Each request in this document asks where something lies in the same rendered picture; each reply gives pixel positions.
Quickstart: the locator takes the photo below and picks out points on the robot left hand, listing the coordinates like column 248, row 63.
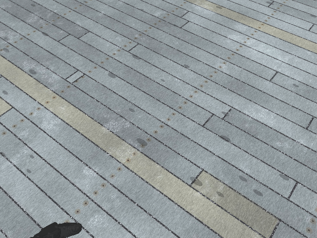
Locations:
column 62, row 230

